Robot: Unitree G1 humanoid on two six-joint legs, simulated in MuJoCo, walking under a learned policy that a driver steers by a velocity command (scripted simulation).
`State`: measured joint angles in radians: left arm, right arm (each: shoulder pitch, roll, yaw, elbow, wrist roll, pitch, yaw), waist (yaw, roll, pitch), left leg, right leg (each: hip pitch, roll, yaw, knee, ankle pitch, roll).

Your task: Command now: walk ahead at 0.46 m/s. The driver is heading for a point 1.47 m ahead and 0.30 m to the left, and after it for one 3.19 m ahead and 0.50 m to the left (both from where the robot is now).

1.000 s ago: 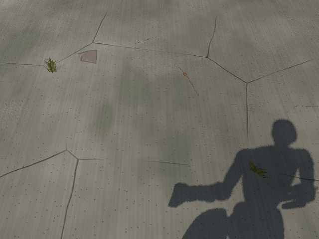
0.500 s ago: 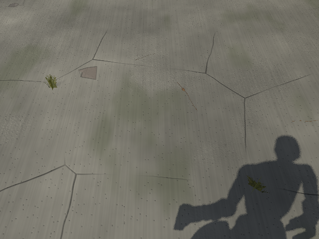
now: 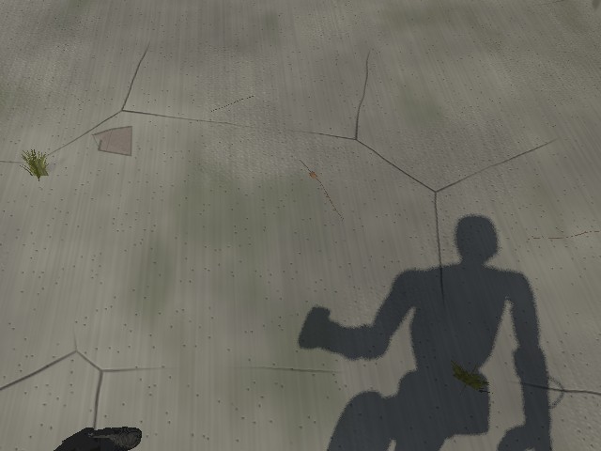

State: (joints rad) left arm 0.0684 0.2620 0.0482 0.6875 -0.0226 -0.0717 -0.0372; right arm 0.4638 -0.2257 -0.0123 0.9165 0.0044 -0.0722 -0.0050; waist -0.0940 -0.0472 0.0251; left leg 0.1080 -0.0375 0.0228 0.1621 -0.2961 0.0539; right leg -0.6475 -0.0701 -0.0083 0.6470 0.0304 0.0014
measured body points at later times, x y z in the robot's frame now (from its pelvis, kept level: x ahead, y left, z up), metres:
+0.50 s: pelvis +0.29 -0.03 +0.00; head +0.31 -0.03 +0.45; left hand +0.30 +0.25 -0.13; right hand +0.48 -0.28 -0.09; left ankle +0.48 +0.15 -0.68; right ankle +0.24 -0.12 -0.74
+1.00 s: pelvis +0.57 +0.04 +0.01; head +0.59 +0.05 +0.46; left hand +0.74 +0.30 -0.10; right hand +0.59 -0.24 -0.11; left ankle +0.52 +0.12 -0.74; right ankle +0.73 -0.14 -0.68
